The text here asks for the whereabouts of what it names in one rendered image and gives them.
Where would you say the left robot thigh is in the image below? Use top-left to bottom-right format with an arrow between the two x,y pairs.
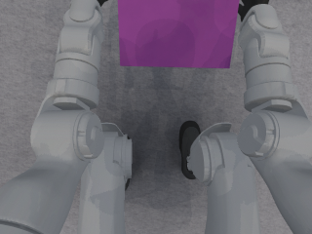
77,132 -> 133,234

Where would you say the right robot forearm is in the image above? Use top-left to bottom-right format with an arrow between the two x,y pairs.
237,4 -> 312,123

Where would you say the robot left upper arm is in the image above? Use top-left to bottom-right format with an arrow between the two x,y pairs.
0,109 -> 105,234

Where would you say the carton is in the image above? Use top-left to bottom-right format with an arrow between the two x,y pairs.
117,0 -> 240,68

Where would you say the robot right hand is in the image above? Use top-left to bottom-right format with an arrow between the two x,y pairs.
238,0 -> 269,22

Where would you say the left robot forearm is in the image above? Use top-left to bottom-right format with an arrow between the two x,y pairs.
30,0 -> 105,149

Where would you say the robot right upper arm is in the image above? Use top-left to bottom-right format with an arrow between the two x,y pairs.
237,109 -> 312,234

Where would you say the left robot foot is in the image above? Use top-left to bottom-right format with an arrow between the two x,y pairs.
123,134 -> 130,191

